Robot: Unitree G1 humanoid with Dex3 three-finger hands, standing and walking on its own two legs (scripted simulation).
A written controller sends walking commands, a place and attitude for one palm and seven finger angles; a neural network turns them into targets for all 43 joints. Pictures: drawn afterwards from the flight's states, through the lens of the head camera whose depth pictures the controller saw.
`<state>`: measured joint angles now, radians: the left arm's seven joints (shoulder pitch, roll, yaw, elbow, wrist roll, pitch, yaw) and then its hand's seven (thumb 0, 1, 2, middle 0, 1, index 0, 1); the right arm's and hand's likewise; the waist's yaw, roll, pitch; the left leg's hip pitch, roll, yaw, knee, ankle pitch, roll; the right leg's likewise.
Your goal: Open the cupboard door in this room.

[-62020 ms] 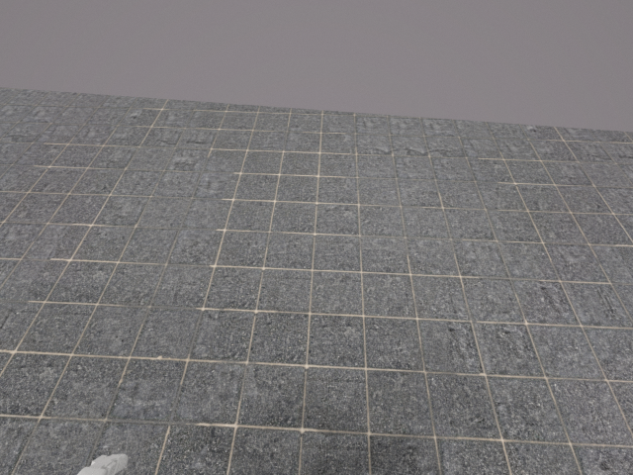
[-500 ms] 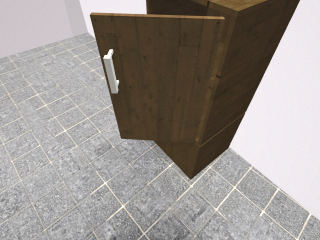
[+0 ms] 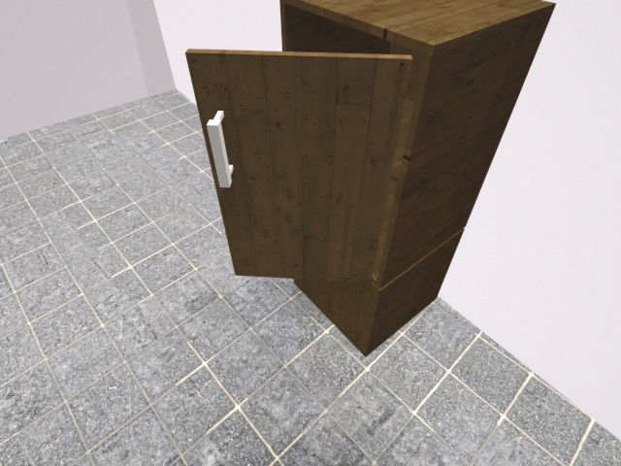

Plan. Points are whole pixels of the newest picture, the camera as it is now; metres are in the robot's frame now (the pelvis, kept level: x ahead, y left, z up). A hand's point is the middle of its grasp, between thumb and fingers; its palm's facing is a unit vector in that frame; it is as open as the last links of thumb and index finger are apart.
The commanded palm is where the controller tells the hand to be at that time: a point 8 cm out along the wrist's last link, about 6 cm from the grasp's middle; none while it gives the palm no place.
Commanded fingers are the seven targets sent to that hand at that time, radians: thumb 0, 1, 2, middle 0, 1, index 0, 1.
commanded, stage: come to a stop and stand still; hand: left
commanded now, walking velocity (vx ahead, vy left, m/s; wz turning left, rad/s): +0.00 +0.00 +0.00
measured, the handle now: (222, 149) +0.65 +0.20 +0.08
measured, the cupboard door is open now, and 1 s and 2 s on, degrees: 47 47 47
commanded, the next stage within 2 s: look again from close up in 0.08 s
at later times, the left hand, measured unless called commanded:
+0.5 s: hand out of the picture +0.05 +0.21 -0.15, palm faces +0.01 -0.95 -0.31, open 7.4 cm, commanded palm none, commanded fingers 0.00 0.90 0.90 -0.20 -0.30 -0.20 -0.30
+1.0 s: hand out of the picture +0.07 +0.19 -0.16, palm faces +0.03 -0.96 -0.27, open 7.4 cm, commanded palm none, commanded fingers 0.00 0.90 0.90 -0.20 -0.30 -0.20 -0.30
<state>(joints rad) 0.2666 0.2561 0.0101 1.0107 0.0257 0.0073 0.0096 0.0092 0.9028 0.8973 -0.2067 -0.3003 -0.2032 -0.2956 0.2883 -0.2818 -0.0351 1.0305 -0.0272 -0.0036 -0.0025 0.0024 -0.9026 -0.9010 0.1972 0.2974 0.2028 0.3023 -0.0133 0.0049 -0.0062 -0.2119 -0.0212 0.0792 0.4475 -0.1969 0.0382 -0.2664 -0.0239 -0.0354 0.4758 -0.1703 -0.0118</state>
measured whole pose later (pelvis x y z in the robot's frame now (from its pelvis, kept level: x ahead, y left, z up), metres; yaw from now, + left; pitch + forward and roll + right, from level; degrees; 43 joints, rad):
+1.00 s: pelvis +0.04 -0.02 +0.01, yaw +1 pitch -2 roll +0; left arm 0.23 0.24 0.00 1.09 0.02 0.00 0.02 0.01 0.90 0.90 -0.20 -0.30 -0.20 -0.30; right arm 0.22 -0.25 0.01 1.11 -0.03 0.00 -0.01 0.00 -0.90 -0.90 0.20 0.30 0.20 0.30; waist 0.01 0.01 0.00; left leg -0.14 0.01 0.05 0.40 -0.23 0.01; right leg -0.17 0.01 -0.06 0.39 -0.19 -0.03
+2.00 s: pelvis +0.08 +0.00 +0.00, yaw +0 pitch -2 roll +1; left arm 0.25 0.18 -0.01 1.06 0.01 -0.01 0.02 0.01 0.91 0.90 -0.21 -0.30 -0.20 -0.30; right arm 0.27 -0.21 0.01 1.01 -0.02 -0.02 -0.01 0.00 -0.91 -0.90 0.19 0.30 0.20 0.30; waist 0.00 0.03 0.03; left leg -0.10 -0.03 0.08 0.43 -0.31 0.04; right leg -0.27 -0.03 -0.06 0.48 -0.18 -0.02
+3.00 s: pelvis +0.10 -0.02 +0.00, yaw +1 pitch -1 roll +0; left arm 0.22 0.17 0.00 1.12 0.01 -0.02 0.02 0.01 0.91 0.90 -0.20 -0.30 -0.20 -0.30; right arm 0.26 -0.16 0.01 1.14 -0.02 -0.03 -0.03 0.00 -0.90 -0.90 0.20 0.30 0.20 0.30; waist 0.01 0.00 0.05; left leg -0.05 0.01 0.04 0.39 -0.31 0.00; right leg -0.22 0.01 -0.10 0.44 -0.21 -0.05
